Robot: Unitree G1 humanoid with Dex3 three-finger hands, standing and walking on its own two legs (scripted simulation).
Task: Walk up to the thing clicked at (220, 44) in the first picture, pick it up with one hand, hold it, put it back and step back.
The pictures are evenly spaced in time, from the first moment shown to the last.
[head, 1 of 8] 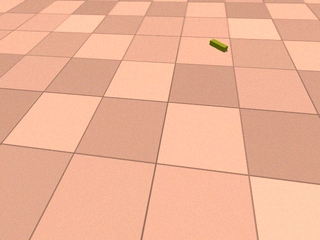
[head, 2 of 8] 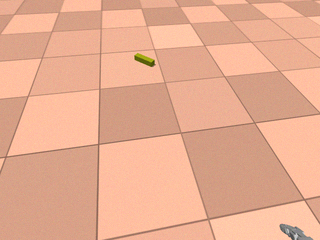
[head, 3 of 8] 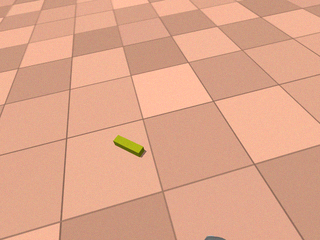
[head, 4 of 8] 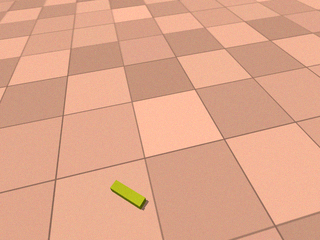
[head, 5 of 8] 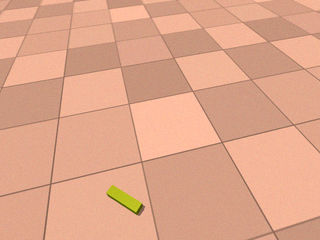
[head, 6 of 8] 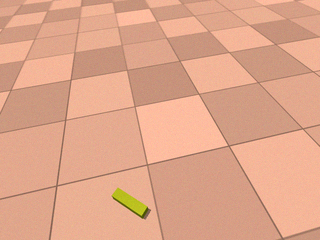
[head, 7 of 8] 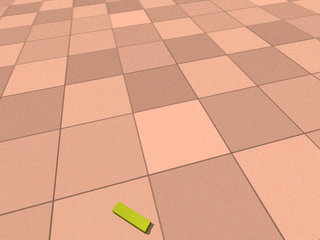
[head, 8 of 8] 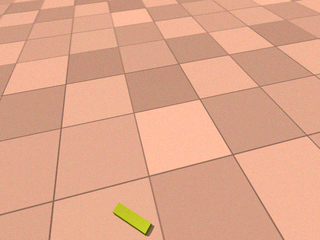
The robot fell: no
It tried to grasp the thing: no
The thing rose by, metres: 0.00
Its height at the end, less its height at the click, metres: +0.00
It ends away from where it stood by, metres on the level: 0.00
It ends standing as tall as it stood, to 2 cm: yes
